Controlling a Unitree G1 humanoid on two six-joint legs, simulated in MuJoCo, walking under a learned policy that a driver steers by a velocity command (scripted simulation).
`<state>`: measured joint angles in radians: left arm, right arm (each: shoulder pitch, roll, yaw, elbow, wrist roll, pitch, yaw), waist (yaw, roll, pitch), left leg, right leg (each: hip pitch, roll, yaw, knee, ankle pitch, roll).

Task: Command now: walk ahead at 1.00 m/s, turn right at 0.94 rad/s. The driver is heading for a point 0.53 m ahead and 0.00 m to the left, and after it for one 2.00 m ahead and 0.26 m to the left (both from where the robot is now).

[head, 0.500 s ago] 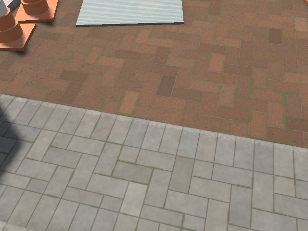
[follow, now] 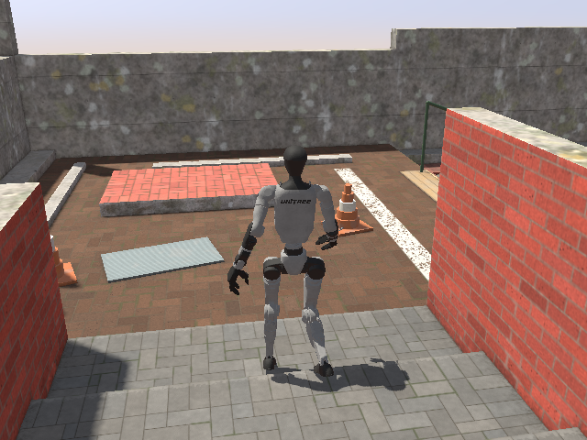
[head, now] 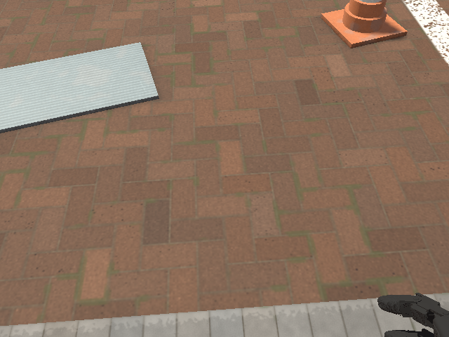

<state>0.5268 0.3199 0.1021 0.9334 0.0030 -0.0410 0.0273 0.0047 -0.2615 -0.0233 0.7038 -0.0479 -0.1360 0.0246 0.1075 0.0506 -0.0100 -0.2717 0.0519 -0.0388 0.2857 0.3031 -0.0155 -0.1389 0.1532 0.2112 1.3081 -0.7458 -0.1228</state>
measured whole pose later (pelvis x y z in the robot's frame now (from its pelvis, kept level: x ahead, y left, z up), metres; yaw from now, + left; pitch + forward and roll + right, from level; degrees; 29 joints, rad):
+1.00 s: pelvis +0.45 +0.06 -0.03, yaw +10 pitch +2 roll -1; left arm 0.11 0.32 0.01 0.61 0.06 -0.03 0.02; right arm 0.31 -0.33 -0.07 0.65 -0.05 -0.12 0.06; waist -0.03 0.00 0.03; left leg -0.28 -0.13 -0.19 0.46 -0.19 0.07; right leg -0.44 -0.03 0.09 0.92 -0.44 0.15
